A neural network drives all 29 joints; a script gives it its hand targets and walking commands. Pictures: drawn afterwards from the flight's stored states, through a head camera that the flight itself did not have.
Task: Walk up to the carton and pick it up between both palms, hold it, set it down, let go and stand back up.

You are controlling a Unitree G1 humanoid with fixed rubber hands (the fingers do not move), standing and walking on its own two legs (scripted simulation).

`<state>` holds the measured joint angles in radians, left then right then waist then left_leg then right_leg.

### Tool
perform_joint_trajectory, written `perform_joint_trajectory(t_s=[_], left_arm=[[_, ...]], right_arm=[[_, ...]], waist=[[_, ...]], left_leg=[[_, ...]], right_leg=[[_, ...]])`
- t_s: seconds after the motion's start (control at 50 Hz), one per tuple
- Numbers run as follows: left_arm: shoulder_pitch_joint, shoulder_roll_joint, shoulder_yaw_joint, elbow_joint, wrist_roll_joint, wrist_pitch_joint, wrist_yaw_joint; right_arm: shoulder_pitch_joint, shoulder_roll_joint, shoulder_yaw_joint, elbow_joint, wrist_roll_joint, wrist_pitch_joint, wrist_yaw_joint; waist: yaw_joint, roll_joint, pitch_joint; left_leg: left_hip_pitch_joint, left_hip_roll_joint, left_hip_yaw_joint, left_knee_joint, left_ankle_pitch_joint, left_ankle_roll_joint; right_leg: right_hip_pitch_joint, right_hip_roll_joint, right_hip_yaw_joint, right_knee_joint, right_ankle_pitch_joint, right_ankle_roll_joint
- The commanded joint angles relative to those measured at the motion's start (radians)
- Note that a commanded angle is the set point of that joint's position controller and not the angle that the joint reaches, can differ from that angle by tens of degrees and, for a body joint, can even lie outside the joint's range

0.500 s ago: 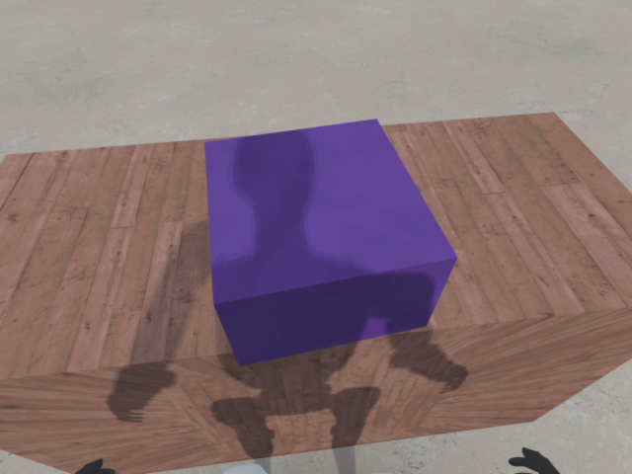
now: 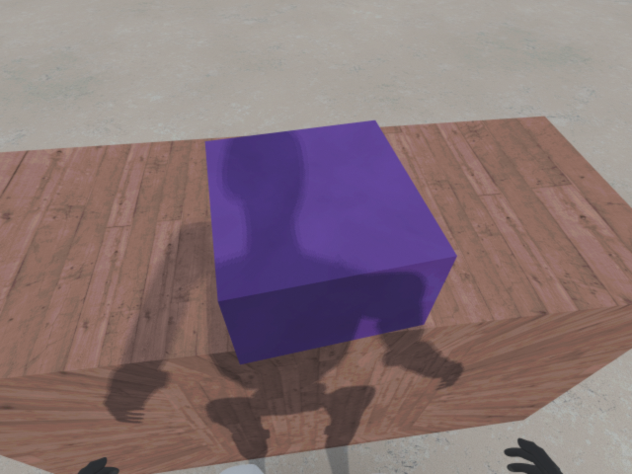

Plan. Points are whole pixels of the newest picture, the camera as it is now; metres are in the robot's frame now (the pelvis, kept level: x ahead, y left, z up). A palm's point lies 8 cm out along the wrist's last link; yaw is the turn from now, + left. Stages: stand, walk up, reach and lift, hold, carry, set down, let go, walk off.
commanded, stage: walk up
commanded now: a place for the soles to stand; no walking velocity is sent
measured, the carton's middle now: (313, 232) +0.44 +0.01 +0.04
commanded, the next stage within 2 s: stand in 0.06 s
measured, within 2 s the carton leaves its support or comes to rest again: neither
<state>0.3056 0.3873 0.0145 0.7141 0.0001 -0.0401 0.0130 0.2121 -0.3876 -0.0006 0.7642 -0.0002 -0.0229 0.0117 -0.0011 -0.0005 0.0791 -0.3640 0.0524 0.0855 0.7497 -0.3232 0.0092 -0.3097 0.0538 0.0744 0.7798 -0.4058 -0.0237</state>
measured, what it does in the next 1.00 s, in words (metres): stands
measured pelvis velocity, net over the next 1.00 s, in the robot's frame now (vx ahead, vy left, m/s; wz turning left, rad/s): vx -0.01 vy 0.03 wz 0.01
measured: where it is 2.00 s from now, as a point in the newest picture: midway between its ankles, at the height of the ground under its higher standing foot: outside the picture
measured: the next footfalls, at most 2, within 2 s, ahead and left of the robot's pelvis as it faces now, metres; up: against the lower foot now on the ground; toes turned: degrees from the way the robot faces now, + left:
none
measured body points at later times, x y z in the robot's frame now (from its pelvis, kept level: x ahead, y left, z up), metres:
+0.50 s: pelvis -0.01 +0.03 +0.01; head +0.00 +0.03 +0.46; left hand +0.09 +0.33 -0.10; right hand +0.11 -0.28 -0.10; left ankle +0.05 +0.12 -0.71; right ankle +0.01 -0.11 -0.71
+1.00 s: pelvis -0.01 +0.03 +0.00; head +0.00 +0.04 +0.45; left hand +0.09 +0.33 -0.11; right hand +0.12 -0.27 -0.10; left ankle +0.05 +0.12 -0.71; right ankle +0.01 -0.11 -0.71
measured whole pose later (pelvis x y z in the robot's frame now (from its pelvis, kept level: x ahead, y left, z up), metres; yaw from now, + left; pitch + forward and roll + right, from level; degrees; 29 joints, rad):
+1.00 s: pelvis -0.01 +0.03 +0.00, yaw +1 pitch -4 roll -1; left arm 0.23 0.39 0.01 0.76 0.00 0.08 0.01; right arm 0.14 -0.37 -0.03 0.90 -0.02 -0.09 0.02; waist 0.00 0.01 0.09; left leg -0.37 0.04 0.09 0.73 -0.31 0.03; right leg -0.28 0.04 0.07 0.71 -0.36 0.01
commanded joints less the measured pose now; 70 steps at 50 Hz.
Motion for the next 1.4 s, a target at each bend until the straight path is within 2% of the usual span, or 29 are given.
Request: perform_joint_trajectory(t_s=[0.0,0.1,0.14,0.2,0.22,0.28,0.3,0.38,0.46,0.48,0.5,0.54,0.56,0.6,0.68,0.74,0.78,0.8,0.84,0.92,0.94,0.96,1.02,1.1,1.18,1.22,1.28,1.34,1.38], left_arm=[[-0.071,0.237,0.057,0.011,0.007,-0.026,0.014],[-0.085,0.225,0.049,0.008,0.008,-0.016,0.007],[-0.089,0.220,0.053,0.020,0.013,-0.016,-0.001],[-0.065,0.227,0.053,0.042,0.011,-0.005,-0.004],[-0.045,0.224,0.058,0.049,0.012,-0.010,-0.004],[-0.054,0.218,0.062,0.045,0.015,-0.007,-0.010],[-0.052,0.214,0.057,0.052,0.003,-0.005,-0.009],[-0.017,0.229,0.061,0.065,0.012,-0.005,-0.009],[-0.049,0.215,0.051,0.070,0.007,-0.015,-0.002],[-0.061,0.226,0.049,0.076,0.012,-0.015,-0.005],[-0.090,0.219,0.053,0.064,0.010,-0.015,0.000],[-0.086,0.217,0.044,0.056,0.004,-0.010,0.001],[-0.062,0.219,0.049,0.064,0.004,-0.003,-0.001],[-0.030,0.215,0.044,0.083,0.009,-0.001,0.004],[-0.066,0.206,0.038,0.072,0.014,-0.008,-0.001],[-0.058,0.209,0.044,0.076,0.016,-0.009,-0.001],[-0.042,0.214,0.046,0.072,0.013,-0.004,-0.004],[-0.016,0.212,0.045,0.084,0.013,0.000,0.000],[-0.037,0.222,0.056,0.065,0.012,-0.006,-0.004],[-0.046,0.215,0.042,0.073,0.008,-0.014,0.000],[-0.397,0.141,0.063,-0.094,0.019,0.179,0.014],[-0.534,0.131,0.064,-0.152,0.038,0.267,0.035],[-0.457,0.106,0.088,-0.305,0.072,0.372,0.024],[-0.438,0.101,0.035,-0.524,0.049,0.405,0.038],[-0.300,0.030,0.043,-0.508,0.061,0.400,0.070],[-0.228,0.004,0.058,-0.507,0.046,0.393,0.082],[-0.166,-0.008,0.061,-0.485,0.029,0.382,0.078],[-0.183,-0.031,0.068,-0.552,0.006,0.349,0.086],[-0.181,-0.036,0.055,-0.536,-0.007,0.346,0.088]], right_arm=[[-0.064,-0.218,-0.091,-0.005,0.000,-0.026,-0.014],[-0.115,-0.238,-0.083,0.002,-0.008,-0.019,-0.012],[-0.089,-0.240,-0.084,0.012,-0.004,-0.022,-0.011],[-0.114,-0.261,-0.088,0.013,-0.016,-0.023,-0.007],[-0.121,-0.241,-0.086,0.020,-0.022,-0.020,-0.007],[-0.090,-0.253,-0.090,0.025,-0.016,-0.019,-0.008],[-0.125,-0.254,-0.085,0.034,-0.023,-0.022,-0.004],[-0.121,-0.251,-0.081,0.033,-0.013,-0.023,-0.005],[-0.109,-0.230,-0.077,0.033,-0.010,-0.025,-0.005],[-0.121,-0.227,-0.079,0.038,-0.013,-0.026,-0.006],[-0.094,-0.231,-0.083,0.043,-0.011,-0.022,-0.004],[-0.106,-0.227,-0.077,0.048,-0.011,-0.025,-0.008],[-0.100,-0.249,-0.081,0.045,-0.011,-0.030,-0.006],[-0.113,-0.254,-0.089,0.029,-0.014,-0.027,-0.007],[-0.124,-0.217,-0.083,0.020,-0.014,-0.019,-0.004],[-0.127,-0.236,-0.081,0.038,-0.005,-0.017,-0.006],[-0.131,-0.245,-0.082,0.038,-0.011,-0.022,0.000],[-0.149,-0.240,-0.083,0.027,-0.011,-0.019,-0.003],[-0.136,-0.244,-0.081,0.029,-0.009,-0.024,0.000],[-0.135,-0.217,-0.075,0.037,-0.011,-0.014,-0.004],[-0.370,-0.041,-0.186,0.202,-0.139,-0.201,0.017],[-0.314,-0.094,-0.205,0.175,-0.149,-0.222,0.037],[-0.205,-0.106,-0.143,0.101,-0.082,-0.235,0.034],[-0.154,-0.155,-0.251,-0.016,-0.040,-0.213,0.037],[-0.132,-0.241,-0.253,-0.062,-0.005,-0.207,0.095],[-0.148,-0.230,-0.243,-0.096,0.021,-0.210,0.131],[-0.100,-0.223,-0.231,-0.133,0.027,-0.194,0.129],[-0.142,-0.251,-0.243,-0.206,0.058,-0.195,0.154],[-0.113,-0.248,-0.262,-0.208,0.058,-0.165,0.152]], waist=[[-0.031,-0.033,-0.069],[-0.007,-0.027,-0.026],[-0.023,-0.045,0.009],[-0.013,0.059,-0.008],[0.012,0.012,0.020],[-0.012,0.001,0.030],[0.004,0.068,0.036],[0.010,0.049,-0.033],[-0.010,0.040,-0.090],[-0.015,-0.035,-0.086],[-0.033,0.028,-0.096],[-0.017,0.015,-0.059],[-0.017,0.092,-0.071],[-0.013,0.060,-0.082],[-0.027,0.049,-0.064],[-0.022,0.035,-0.068],[-0.007,0.089,-0.096],[-0.005,0.053,-0.098],[-0.007,0.086,-0.093],[-0.011,0.046,-0.099],[-0.089,-0.010,-0.046],[-0.102,-0.091,-0.013],[-0.096,-0.166,-0.039],[-0.111,0.019,-0.172],[-0.049,0.184,-0.206],[0.005,0.082,-0.248],[-0.007,-0.038,-0.207],[0.018,-0.026,-0.204],[-0.013,-0.077,-0.135]], left_leg=[[0.198,0.091,-0.144,-0.125,0.160,0.090],[0.146,0.115,-0.177,-0.234,-0.047,0.075],[0.073,0.135,-0.200,-0.274,-0.124,0.102],[0.060,0.162,-0.224,-0.336,-0.260,0.099],[0.009,0.148,-0.230,-0.357,-0.276,0.100],[0.001,0.154,-0.237,-0.360,-0.325,0.091],[-0.009,0.135,-0.233,-0.383,-0.344,0.090],[0.026,0.165,-0.236,-0.358,-0.161,0.094],[0.102,0.127,-0.170,-0.275,0.008,0.067],[0.143,0.128,-0.180,-0.265,0.068,0.081],[0.159,0.131,-0.183,-0.294,0.056,0.074],[0.132,0.181,-0.235,-0.336,0.060,0.112],[0.131,0.215,-0.275,-0.378,0.030,0.118],[0.083,0.226,-0.288,-0.382,-0.023,0.135],[0.100,0.125,-0.175,-0.303,-0.036,0.074],[0.119,0.147,-0.177,-0.324,-0.075,0.076],[0.123,0.170,-0.192,-0.359,-0.057,0.100],[0.129,0.186,-0.220,-0.352,-0.063,0.114],[0.118,0.171,-0.203,-0.328,0.004,0.097],[0.140,0.143,-0.167,-0.299,0.013,0.072],[0.062,-0.035,-0.007,-0.118,-0.108,-0.033],[0.241,-0.034,-0.049,-0.025,-0.097,-0.023],[0.666,-0.075,-0.083,0.149,0.070,-0.007],[0.590,-0.013,-0.086,-0.043,0.020,-0.012],[0.284,0.077,-0.104,-0.321,0.014,-0.025],[0.383,0.058,-0.125,-0.289,0.190,-0.058],[0.418,0.026,-0.089,-0.306,0.272,-0.041],[0.434,0.010,-0.083,-0.346,0.234,-0.041],[0.404,0.005,-0.067,-0.406,0.178,-0.033]], right_leg=[[-0.131,-0.158,0.223,-0.233,0.337,-0.047],[-0.171,-0.135,0.176,-0.273,0.100,-0.064],[-0.125,-0.101,0.136,-0.245,0.093,-0.072],[-0.115,-0.092,0.101,-0.219,0.039,-0.064],[-0.072,-0.072,0.084,-0.238,-0.009,-0.055],[-0.087,-0.074,0.105,-0.265,-0.054,-0.078],[-0.080,-0.077,0.102,-0.264,-0.019,-0.065],[0.017,-0.075,0.075,-0.236,0.150,-0.052],[0.005,-0.099,0.102,-0.230,0.259,-0.059],[-0.028,-0.097,0.100,-0.237,0.302,-0.058],[-0.019,-0.103,0.104,-0.233,0.290,-0.062],[-0.043,-0.077,0.061,-0.171,0.251,-0.045],[-0.022,-0.065,0.051,-0.149,0.201,-0.039],[0.028,-0.072,0.035,-0.146,0.194,-0.031],[-0.002,-0.101,0.107,-0.259,0.267,-0.067],[-0.007,-0.086,0.080,-0.217,0.308,-0.062],[0.003,-0.068,0.056,-0.166,0.249,-0.044],[-0.001,-0.060,0.034,-0.174,0.229,-0.041],[0.019,-0.077,0.053,-0.211,0.244,-0.057],[-0.002,-0.106,0.085,-0.252,0.242,-0.061],[-0.270,-0.069,-0.106,-0.169,-0.107,-0.042],[-0.465,-0.116,-0.082,-0.207,-0.209,-0.091],[-0.782,-0.215,-0.055,-0.327,-0.282,-0.175],[-0.492,-0.126,-0.143,-0.280,-0.017,-0.113],[-0.051,-0.015,-0.185,-0.215,0.240,-0.021],[-0.103,-0.017,-0.173,-0.265,0.232,-0.027],[-0.059,0.003,-0.170,-0.326,0.299,-0.024],[-0.051,-0.005,-0.136,-0.383,0.285,-0.024],[-0.012,0.007,-0.155,-0.407,0.276,-0.020]])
